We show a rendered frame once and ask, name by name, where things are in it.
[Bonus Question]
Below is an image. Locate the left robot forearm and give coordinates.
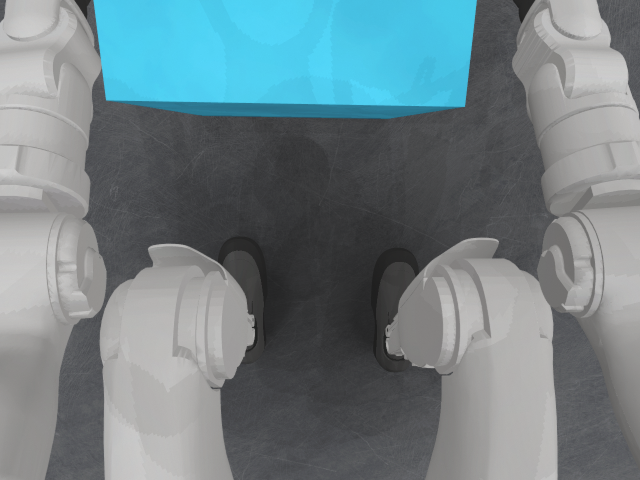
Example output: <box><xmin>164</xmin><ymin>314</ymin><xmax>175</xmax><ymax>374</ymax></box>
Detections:
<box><xmin>0</xmin><ymin>0</ymin><xmax>102</xmax><ymax>219</ymax></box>

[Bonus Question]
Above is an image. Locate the carton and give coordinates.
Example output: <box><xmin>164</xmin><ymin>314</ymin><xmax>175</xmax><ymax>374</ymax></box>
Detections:
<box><xmin>93</xmin><ymin>0</ymin><xmax>477</xmax><ymax>119</ymax></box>

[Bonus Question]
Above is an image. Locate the right robot thigh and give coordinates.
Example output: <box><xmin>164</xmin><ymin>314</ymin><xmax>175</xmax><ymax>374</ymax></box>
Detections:
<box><xmin>415</xmin><ymin>258</ymin><xmax>558</xmax><ymax>480</ymax></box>

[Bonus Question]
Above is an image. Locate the left robot upper arm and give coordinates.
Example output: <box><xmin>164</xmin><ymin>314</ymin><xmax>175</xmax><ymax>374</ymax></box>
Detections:
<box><xmin>0</xmin><ymin>212</ymin><xmax>107</xmax><ymax>480</ymax></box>

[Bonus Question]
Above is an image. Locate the right robot upper arm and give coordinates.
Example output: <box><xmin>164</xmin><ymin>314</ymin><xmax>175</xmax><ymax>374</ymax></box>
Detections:
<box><xmin>537</xmin><ymin>206</ymin><xmax>640</xmax><ymax>470</ymax></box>

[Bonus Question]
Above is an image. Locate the right robot forearm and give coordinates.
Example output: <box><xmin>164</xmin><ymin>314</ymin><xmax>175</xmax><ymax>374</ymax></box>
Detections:
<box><xmin>512</xmin><ymin>0</ymin><xmax>640</xmax><ymax>217</ymax></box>

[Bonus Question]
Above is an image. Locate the left robot thigh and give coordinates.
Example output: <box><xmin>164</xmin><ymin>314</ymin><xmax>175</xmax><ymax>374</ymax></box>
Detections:
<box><xmin>102</xmin><ymin>265</ymin><xmax>241</xmax><ymax>480</ymax></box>

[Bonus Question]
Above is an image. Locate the robot right hand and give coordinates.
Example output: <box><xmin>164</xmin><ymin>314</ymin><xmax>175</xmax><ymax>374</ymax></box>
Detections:
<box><xmin>513</xmin><ymin>0</ymin><xmax>535</xmax><ymax>24</ymax></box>

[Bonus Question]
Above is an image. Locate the robot thigh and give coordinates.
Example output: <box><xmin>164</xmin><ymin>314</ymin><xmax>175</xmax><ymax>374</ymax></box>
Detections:
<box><xmin>102</xmin><ymin>265</ymin><xmax>241</xmax><ymax>480</ymax></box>
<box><xmin>415</xmin><ymin>258</ymin><xmax>558</xmax><ymax>480</ymax></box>

